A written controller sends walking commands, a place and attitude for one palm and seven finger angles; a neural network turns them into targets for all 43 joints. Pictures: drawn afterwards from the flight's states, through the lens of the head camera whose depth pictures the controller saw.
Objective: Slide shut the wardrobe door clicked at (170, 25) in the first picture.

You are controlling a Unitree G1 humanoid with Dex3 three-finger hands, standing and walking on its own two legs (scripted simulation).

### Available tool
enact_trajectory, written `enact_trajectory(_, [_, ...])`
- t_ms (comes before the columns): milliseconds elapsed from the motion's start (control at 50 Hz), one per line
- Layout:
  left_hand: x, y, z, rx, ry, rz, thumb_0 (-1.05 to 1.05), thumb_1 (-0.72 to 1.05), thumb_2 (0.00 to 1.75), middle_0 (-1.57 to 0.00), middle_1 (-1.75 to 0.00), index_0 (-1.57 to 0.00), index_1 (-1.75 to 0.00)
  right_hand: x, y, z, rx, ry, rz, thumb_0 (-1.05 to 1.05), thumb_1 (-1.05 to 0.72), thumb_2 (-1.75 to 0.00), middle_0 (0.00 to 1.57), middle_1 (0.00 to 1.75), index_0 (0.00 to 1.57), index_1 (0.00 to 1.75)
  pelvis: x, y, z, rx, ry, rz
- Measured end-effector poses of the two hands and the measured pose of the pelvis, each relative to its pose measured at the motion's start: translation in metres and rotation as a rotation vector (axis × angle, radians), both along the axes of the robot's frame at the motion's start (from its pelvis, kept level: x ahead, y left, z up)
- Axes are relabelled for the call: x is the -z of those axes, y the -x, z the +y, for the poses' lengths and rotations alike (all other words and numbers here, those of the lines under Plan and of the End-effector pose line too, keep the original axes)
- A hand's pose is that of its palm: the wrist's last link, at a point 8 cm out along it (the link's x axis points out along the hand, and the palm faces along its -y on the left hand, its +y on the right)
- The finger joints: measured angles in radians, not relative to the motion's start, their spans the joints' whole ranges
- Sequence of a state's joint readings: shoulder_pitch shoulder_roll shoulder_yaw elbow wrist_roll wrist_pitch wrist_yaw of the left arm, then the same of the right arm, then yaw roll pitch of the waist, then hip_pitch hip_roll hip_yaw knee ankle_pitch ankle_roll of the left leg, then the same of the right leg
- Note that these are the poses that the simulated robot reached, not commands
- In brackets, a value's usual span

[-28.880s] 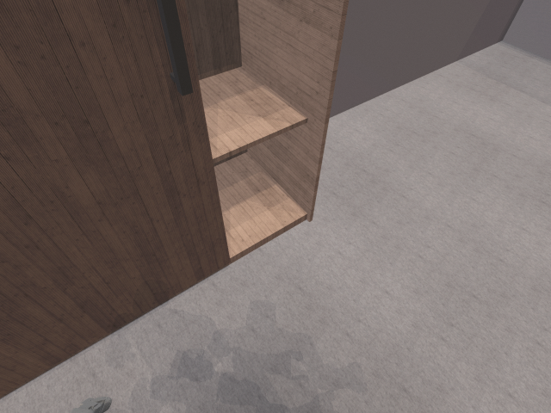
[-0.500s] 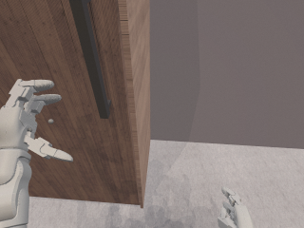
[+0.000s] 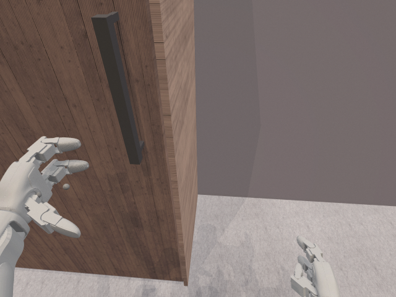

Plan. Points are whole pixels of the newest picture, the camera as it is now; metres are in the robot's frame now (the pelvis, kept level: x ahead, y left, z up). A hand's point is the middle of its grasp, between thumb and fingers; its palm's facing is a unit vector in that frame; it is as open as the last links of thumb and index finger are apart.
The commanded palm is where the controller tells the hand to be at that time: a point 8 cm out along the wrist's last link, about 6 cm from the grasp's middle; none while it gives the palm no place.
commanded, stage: draw the hand back to the body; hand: left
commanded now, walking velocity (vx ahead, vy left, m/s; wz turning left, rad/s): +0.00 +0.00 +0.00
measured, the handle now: (126, 97) +0.40 +0.20 +0.25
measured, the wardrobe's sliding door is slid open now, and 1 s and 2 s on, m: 0.00 0.00 0.00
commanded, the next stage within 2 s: step back with the hand held close in 1.10 s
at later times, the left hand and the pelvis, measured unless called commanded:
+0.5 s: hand (57, 191) +0.22 +0.27 +0.17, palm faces +0.44 -0.83 -0.34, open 11.0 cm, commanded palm +0.16 +0.30 +0.19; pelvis +0.01 +0.01 +0.01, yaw -2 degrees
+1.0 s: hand (53, 196) +0.21 +0.27 +0.17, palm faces +0.45 -0.82 -0.35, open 7.5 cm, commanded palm +0.16 +0.31 +0.18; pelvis +0.01 +0.01 +0.01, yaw -2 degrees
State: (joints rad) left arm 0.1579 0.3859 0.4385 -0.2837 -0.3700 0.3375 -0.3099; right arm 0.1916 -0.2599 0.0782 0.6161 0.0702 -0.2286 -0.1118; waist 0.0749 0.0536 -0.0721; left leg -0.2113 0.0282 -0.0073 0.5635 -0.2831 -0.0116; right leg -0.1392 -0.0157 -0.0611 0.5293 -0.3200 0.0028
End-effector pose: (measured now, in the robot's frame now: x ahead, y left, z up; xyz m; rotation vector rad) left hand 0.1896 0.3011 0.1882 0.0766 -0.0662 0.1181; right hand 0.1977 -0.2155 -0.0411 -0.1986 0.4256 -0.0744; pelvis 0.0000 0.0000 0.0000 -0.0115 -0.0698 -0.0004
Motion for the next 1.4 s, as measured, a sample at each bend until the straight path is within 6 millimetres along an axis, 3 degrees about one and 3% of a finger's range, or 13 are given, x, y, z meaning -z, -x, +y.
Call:
enact_trajectory(40, [0.002,0.004,0.001,-0.004,-0.003,0.003,-0.01,-0.52,0.21,-0.25,-1.13,-0.26,-1.13,-0.001,0.0,0.001,-0.002,0.0,-0.003,0.01,-0.9,-0.9,0.2,0.3,0.2,0.3,0.0,0.0,-0.001,-0.001,0.001,-0.002])
enact_trajectory(120, [-0.005,0.013,0.008,-0.21,-0.187,-0.073,-0.01,-0.44,0.25,-0.25,-1.08,-0.26,-1.08,0.001,0.002,0.003,-0.027,0.017,0.009,0.01,-0.9,-0.9,0.2,0.3,0.2,0.3,-0.001,0.003,-0.001,0.005,0.006,-0.004])
enact_trajectory(200, [-0.003,0.023,0.008,-0.322,-0.252,-0.131,-0.01,-0.33,0.3,-0.24,-1.02,-0.25,-1.02,0.011,0.011,0.005,-0.036,0.024,0.074,0.01,-0.9,-0.9,0.2,0.3,0.2,0.3,-0.002,0.005,0.001,0.008,0.003,-0.004])
enact_trajectory(320, [0.001,0.024,0.004,-0.341,-0.291,-0.149,-0.01,-0.13,0.4,-0.24,-0.9,-0.25,-0.9,0.028,0.027,0.007,-0.019,0.028,0.184,0.01,-0.9,-0.9,0.2,0.3,0.21,0.3,-0.005,0.002,0.006,0.012,-0.004,-0.011])
enact_trajectory(440, [0.003,0.017,0.007,-0.326,-0.32,-0.139,-0.01,0.08,0.5,-0.23,-0.78,-0.24,-0.78,0.033,0.034,0.007,0.017,0.018,0.224,0.01,-0.9,-0.9,0.2,0.3,0.21,0.3,-0.006,-0.003,0.01,0.025,-0.006,-0.017])
enact_trajectory(860, [0.01,0.023,0.012,-0.332,-0.331,-0.088,0.01,0.79,0.84,-0.21,-0.36,-0.22,-0.36,0.017,0.007,0.011,0.011,0.033,0.18,0.01,-0.9,-0.9,0.2,0.3,0.2,0.3,-0.008,-0.013,0.016,0.03,-0.005,-0.019])
enact_trajectory(1080, [0.007,0.024,0.008,-0.336,-0.33,-0.088,0.01,0.88,0.89,-0.21,-0.31,-0.21,-0.31,0.02,0.008,0.014,-0.005,0.019,0.192,0.01,-0.9,-0.9,0.2,0.3,0.21,0.3,-0.009,-0.011,0.011,0.027,-0.005,-0.025])
enact_trajectory(1400, [0.001,0.024,0.008,-0.286,-0.413,-0.112,0.01,0.89,0.9,-0.21,-0.3,-0.21,-0.3,0.021,0.031,-0.006,0.067,0.049,0.262,0.01,-0.9,-0.9,0.2,0.3,0.21,0.3,-0.009,0.003,0.014,0.041,0.01,0.042])
